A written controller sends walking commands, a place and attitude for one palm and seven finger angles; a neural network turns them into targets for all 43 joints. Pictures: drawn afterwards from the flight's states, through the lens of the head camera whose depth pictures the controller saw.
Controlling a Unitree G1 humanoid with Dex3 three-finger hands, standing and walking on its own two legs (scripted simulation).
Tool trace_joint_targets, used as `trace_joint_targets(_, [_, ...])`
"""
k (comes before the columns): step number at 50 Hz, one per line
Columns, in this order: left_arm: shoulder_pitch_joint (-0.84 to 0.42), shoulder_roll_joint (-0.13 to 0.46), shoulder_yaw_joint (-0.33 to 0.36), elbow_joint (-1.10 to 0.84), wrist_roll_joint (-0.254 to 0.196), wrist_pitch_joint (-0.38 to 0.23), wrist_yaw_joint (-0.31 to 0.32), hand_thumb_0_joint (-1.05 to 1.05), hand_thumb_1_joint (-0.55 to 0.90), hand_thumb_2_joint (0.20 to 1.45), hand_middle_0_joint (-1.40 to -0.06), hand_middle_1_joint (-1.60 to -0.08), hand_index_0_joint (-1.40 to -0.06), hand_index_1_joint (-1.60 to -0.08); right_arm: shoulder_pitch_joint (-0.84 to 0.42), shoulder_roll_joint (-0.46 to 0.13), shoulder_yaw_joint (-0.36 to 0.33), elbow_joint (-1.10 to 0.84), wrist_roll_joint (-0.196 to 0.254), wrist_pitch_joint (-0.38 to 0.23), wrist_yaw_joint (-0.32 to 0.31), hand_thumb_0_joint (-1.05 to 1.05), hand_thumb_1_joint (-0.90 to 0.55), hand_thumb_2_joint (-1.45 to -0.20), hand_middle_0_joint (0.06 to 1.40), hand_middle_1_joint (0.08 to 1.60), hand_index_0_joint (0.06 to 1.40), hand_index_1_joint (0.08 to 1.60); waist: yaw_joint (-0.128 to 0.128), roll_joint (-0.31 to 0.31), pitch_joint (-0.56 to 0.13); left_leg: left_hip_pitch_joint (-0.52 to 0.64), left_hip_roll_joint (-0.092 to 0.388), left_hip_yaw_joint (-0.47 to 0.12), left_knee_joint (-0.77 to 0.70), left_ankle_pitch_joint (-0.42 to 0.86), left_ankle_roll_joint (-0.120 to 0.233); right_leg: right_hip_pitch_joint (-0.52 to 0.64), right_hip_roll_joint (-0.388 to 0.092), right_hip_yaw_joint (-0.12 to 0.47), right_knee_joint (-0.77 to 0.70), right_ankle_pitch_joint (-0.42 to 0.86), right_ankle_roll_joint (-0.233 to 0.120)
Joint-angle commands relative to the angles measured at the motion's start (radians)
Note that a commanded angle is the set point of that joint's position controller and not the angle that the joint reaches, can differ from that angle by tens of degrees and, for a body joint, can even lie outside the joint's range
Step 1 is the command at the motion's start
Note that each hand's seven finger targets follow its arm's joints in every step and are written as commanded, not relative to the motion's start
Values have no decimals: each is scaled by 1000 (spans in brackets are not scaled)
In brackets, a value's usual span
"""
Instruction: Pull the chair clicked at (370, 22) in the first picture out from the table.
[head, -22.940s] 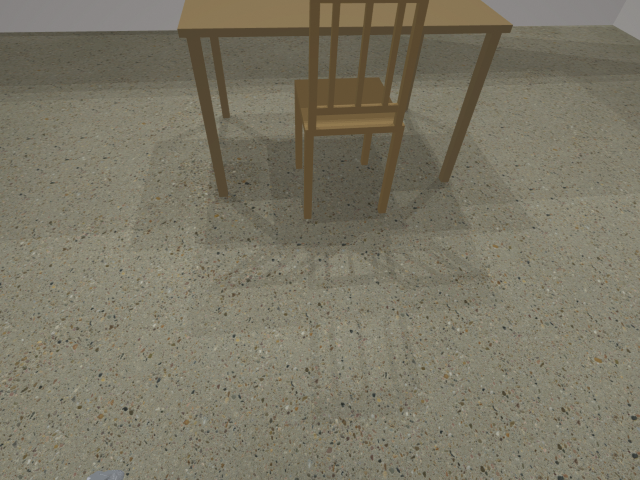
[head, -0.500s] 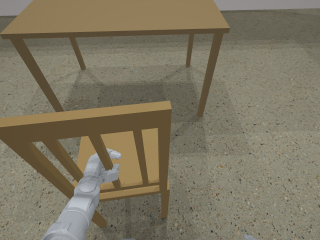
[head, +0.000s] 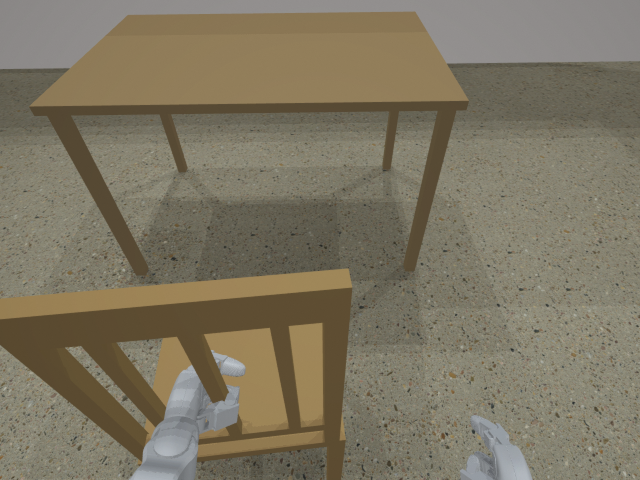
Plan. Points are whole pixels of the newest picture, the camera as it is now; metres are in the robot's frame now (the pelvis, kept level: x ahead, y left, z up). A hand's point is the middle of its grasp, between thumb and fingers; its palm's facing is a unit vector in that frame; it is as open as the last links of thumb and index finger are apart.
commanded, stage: stop walking, hand still on the chair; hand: left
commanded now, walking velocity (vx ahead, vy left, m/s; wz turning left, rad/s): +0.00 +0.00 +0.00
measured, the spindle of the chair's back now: (216, 389) +0.26 +0.17 -0.06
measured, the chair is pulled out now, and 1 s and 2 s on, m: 0.61 0.61 0.61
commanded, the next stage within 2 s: open the thumb and straighten the fingers in 0.12 s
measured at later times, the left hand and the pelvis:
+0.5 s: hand (227, 399) +0.24 +0.15 -0.06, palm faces +0.03 -0.98 -0.19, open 8.9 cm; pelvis +0.01 +0.00 -0.03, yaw +0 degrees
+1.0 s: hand (213, 406) +0.23 +0.17 -0.07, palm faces +0.06 -0.98 -0.20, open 17.2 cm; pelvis +0.03 +0.01 -0.05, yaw +2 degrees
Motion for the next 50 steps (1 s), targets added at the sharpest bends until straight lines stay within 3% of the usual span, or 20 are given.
trace_joint_targets(1, [-195,137,42,-256,14,-63,14,0,900,900,-500,-1450,-500,-1450,-69,-112,-40,-136,-1,-27,-10,0,-900,-900,200,300,200,300,-3,42,-202,101,83,-51,-46,254,46,38,-84,52,-72,165,-34])
trace_joint_targets(7, [-181,125,32,-252,9,-62,13,0,900,900,-500,-1450,-500,-1450,-74,-108,-36,-143,2,-13,-13,0,-900,-900,200,300,200,300,-5,17,-176,93,81,-51,-51,204,47,16,-87,51,-93,111,-34])
trace_joint_targets(11, [-139,161,66,-276,8,-66,19,0,900,900,-500,-1450,-500,-1450,-71,-110,-39,-146,1,-8,-14,0,-900,-900,200,300,200,300,0,11,-180,87,80,-52,-53,185,50,26,-92,54,-101,97,-36])
trace_joint_targets(12, [-13,80,5,-214,-15,-14,-10,0,779,842,-500,-1450,-500,-1450,-44,-156,-65,-165,37,-28,25,0,-900,-900,200,300,200,300,-61,-97,-131,-33,28,6,-6,45,45,-40,-45,-14,-25,54,-26])
trace_joint_targets(13, [-14,100,26,-229,-27,-2,-22,0,658,783,-500,-1450,-500,-1450,-56,-165,-65,-177,41,-33,40,0,-900,-900,200,300,200,300,-51,-129,-118,-102,22,-1,7,-10,47,-48,-44,-19,-5,27,-28])
trace_joint_targets(14, [-62,167,80,-363,-32,-17,-24,0,538,725,-500,-1450,-500,-1450,-64,-155,-71,-194,45,-49,52,0,-900,-900,200,300,200,300,-39,-106,-148,-131,7,6,35,-51,51,-62,-38,-4,13,-5,-27])
trace_joint_targets(15, [-22,169,84,-431,-36,-17,-31,0,417,667,-500,-1450,-500,-1450,-74,-151,-78,-216,40,-71,57,0,-900,-900,200,300,200,300,-23,-48,-187,-141,-2,18,65,-70,54,-68,-38,5,34,-29,-27])
trace_joint_targets(17, [3,147,64,-518,-33,0,-36,0,175,550,-500,-1450,-500,-1450,-71,-140,-74,-233,35,-110,64,0,-900,-900,200,300,200,300,-27,24,-207,-169,-9,16,106,-72,52,-105,-31,7,74,-35,-31])
trace_joint_targets(19, [55,131,51,-537,-34,38,-32,0,-67,433,-500,-1450,-500,-1450,-64,-145,-73,-243,36,-134,68,0,-900,-900,200,300,200,300,-34,2,-191,-206,-6,9,138,-82,53,-151,-24,-2,103,-50,-27])
trace_joint_targets(21, [76,159,87,-563,-34,77,-23,0,-308,317,-500,-1450,-500,-1450,-56,-157,-78,-248,33,-151,65,0,-900,-900,200,300,200,300,-30,-30,-203,-246,-9,9,174,-87,53,-174,-21,-1,133,-51,-24])
trace_joint_targets(22, [104,131,67,-591,-35,94,-24,0,-429,258,-475,-1378,-475,-1378,-55,-155,-76,-260,29,-161,64,0,-900,-900,200,300,200,300,-26,-12,-215,-257,-12,12,186,-83,52,-179,-23,-4,148,-47,-23])
trace_joint_targets(23, [49,177,97,-635,-34,107,-15,0,-550,200,-450,-1305,-450,-1305,-49,-162,-76,-257,32,-165,60,0,-900,-900,200,300,200,300,-36,4,-217,-258,-8,5,193,-85,51,-194,-20,-4,158,-55,-24])
trace_joint_targets(27, [99,154,97,-672,-33,165,-10,0,-550,200,-350,-1015,-350,-1015,-20,-167,-76,-270,20,-187,45,0,-900,-900,200,300,200,300,-28,-50,-254,-283,-14,6,238,-47,53,-206,-21,-16,199,-11,-17])
trace_joint_targets(29, [129,131,76,-685,-40,183,-17,0,-550,200,-300,-870,-300,-870,-12,-170,-74,-274,19,-193,41,0,-900,-900,200,300,200,300,-39,-70,-243,-298,-14,1,257,-44,52,-229,-19,-23,214,-10,-13])
trace_joint_targets(32, [128,127,54,-783,-30,193,-22,0,-550,200,-225,-652,-225,-652,-1,-169,-76,-286,16,-208,37,0,-900,-900,200,300,200,300,-40,-8,-283,-274,-14,-4,282,-6,51,-248,-19,-29,243,11,-17])
trace_joint_targets(36, [160,129,51,-807,-23,217,-15,0,-550,200,-125,-363,-125,-363,15,-171,-72,-289,10,-215,29,0,-900,-900,200,300,200,300,-46,-41,-265,-295,-15,-16,306,3,50,-278,-15,-42,268,14,-14])
trace_joint_targets(37, [221,163,99,-782,-22,225,-15,0,-550,200,-100,-290,-100,-290,21,-170,-75,-291,8,-212,28,0,-900,-900,200,300,200,300,-30,-48,-265,-313,-17,-13,312,3,48,-275,-14,-41,274,16,-16])
trace_joint_targets(41, [214,164,87,-858,-19,236,-25,0,-550,200,0,0,0,0,28,-167,-71,-305,6,-208,23,0,-900,-900,200,300,200,300,-37,-21,-289,-312,-21,-14,337,36,50,-280,-16,-41,295,50,-16])
trace_joint_targets(44, [229,156,72,-906,-17,235,-27,0,-550,200,0,0,0,0,31,-164,-69,-307,5,-213,18,0,-900,-900,200,300,200,300,-38,20,-301,-297,-19,-20,349,73,48,-286,-17,-46,309,68,-20])
trace_joint_targets(50, [293,106,7,-933,-11,261,-21,0,-550,200,0,0,0,0,35,-162,-66,-317,5,-218,15,0,-900,-900,200,300,200,300,-47,-28,-279,-316,-16,-36,361,70,46,-315,-15,-63,325,53,-15])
